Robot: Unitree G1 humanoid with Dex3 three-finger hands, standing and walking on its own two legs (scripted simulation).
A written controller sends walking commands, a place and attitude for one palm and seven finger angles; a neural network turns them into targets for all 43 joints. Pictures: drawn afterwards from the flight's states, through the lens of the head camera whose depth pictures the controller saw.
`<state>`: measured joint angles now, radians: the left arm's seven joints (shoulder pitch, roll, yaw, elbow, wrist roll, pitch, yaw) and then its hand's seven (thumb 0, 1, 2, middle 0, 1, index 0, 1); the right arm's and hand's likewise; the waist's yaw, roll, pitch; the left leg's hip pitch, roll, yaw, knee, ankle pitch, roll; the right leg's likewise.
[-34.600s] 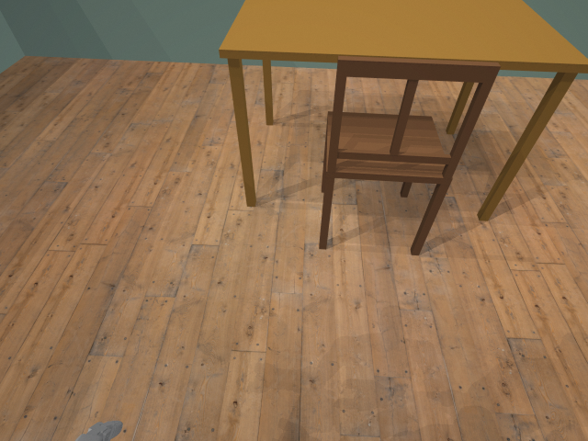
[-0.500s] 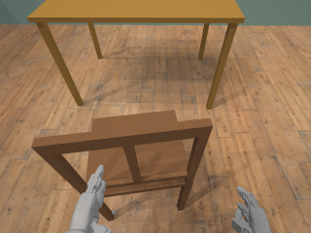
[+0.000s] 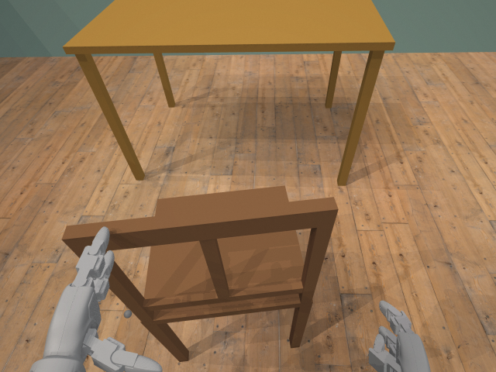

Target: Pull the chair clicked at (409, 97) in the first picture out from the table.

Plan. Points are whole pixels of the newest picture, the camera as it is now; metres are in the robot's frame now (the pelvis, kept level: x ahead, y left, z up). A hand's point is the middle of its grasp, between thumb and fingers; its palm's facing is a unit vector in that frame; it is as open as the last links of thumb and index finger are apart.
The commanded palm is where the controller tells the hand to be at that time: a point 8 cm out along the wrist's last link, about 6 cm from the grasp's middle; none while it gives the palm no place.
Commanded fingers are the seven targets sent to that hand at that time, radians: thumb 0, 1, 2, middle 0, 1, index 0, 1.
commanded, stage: draw the hand back to the body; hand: left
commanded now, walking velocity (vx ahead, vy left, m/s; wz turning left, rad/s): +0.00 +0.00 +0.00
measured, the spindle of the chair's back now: (216, 268) +0.33 +0.10 -0.08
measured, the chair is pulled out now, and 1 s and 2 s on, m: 0.60 0.60 0.60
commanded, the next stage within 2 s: step back with the hand held close in 0.98 s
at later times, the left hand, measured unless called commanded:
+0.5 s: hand (40, 254) +0.22 +0.26 +0.17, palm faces +0.41 -0.79 -0.45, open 10.8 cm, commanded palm +0.17 +0.30 +0.20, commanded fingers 0.00 0.75 0.83 -0.18 -0.27 -0.18 -0.27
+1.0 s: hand (19, 244) +0.22 +0.27 +0.19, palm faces +0.44 -0.78 -0.44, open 7.4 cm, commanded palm +0.17 +0.31 +0.21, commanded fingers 0.00 0.90 0.90 -0.20 -0.30 -0.20 -0.30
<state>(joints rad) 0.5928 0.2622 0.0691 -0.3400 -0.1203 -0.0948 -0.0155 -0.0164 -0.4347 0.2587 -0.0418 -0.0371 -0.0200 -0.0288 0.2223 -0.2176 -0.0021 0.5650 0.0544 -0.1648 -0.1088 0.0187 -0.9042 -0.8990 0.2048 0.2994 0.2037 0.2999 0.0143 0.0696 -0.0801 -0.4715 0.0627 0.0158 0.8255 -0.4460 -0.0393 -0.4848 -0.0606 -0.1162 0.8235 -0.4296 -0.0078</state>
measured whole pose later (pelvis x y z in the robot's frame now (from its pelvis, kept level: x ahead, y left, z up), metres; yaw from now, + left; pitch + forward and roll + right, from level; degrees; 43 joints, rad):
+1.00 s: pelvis +0.03 +0.01 +0.04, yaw -2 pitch -3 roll -1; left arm 0.50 0.35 0.34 -0.43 -0.06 -0.03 0.15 0.01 0.88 0.90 -0.22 -0.31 -0.21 -0.30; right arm 0.17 -0.24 0.00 0.66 0.03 -0.11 -0.08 0.02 -0.90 -0.90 0.20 0.30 0.20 0.30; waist 0.06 0.07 0.03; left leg -0.06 0.06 0.06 0.42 -0.30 -0.02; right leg -0.08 -0.04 -0.10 0.40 -0.26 0.01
